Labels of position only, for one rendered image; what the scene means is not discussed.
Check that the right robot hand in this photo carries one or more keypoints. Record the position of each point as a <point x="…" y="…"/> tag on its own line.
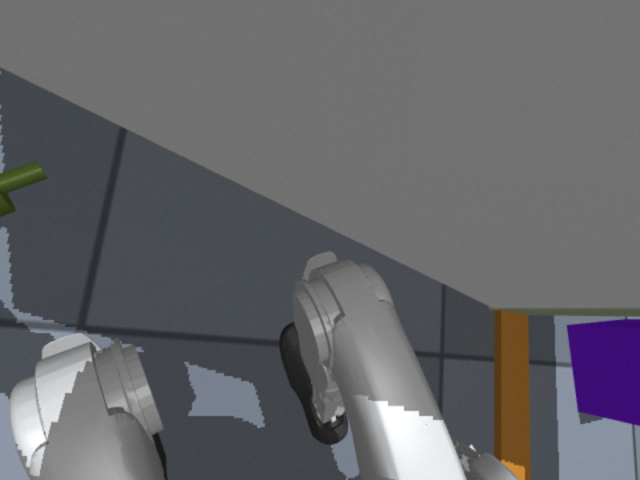
<point x="482" y="466"/>

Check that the right robot foot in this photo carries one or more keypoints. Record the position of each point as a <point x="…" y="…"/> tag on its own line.
<point x="327" y="433"/>

